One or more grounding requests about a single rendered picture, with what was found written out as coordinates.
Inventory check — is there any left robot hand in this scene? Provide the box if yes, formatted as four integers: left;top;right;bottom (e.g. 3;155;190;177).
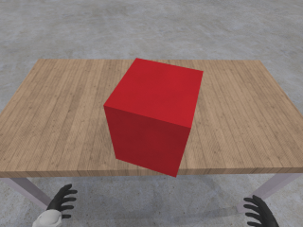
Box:
45;183;78;219

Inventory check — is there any table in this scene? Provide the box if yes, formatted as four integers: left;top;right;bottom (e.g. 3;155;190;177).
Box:
0;59;303;213

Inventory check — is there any carton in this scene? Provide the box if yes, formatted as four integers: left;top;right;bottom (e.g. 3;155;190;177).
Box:
103;58;204;178

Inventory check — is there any robot left forearm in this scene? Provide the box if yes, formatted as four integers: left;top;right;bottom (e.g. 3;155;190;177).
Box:
32;209;62;227

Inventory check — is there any right robot hand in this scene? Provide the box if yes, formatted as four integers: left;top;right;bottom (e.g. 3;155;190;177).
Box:
243;195;279;227

